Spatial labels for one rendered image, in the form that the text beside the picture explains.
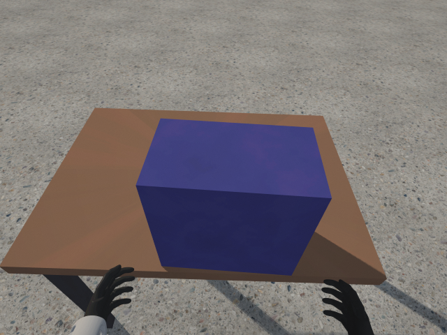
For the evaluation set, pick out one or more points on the left robot hand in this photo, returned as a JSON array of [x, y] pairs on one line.
[[101, 303]]

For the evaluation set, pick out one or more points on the robot left forearm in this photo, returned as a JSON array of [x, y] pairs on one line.
[[89, 325]]

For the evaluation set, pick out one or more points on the table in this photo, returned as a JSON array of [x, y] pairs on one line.
[[90, 218]]

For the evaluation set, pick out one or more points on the right robot hand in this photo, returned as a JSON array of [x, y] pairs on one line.
[[354, 318]]

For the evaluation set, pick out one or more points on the carton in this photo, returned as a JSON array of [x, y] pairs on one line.
[[231, 196]]

